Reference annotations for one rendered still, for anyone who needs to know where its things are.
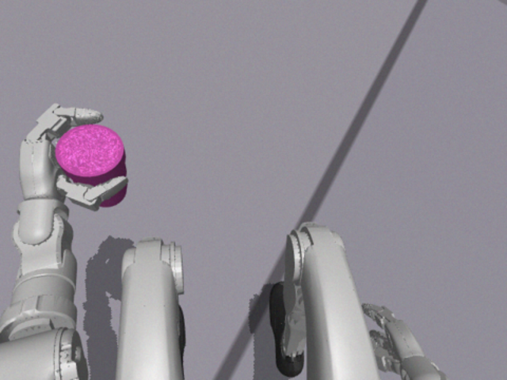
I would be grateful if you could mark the left robot hand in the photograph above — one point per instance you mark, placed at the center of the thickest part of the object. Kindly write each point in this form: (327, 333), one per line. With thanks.
(40, 173)

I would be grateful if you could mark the right robot arm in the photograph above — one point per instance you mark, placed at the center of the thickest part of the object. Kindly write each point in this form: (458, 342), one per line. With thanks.
(420, 368)

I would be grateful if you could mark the cup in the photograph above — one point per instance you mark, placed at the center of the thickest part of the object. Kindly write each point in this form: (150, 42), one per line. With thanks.
(93, 154)

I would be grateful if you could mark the right robot hand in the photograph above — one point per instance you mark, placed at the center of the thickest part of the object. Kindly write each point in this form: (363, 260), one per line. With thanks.
(396, 344)

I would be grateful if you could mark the left robot arm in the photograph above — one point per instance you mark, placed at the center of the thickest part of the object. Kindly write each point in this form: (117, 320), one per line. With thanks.
(38, 337)

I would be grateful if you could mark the right robot foot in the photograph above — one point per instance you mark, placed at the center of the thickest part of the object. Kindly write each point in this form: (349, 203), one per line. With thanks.
(286, 365)

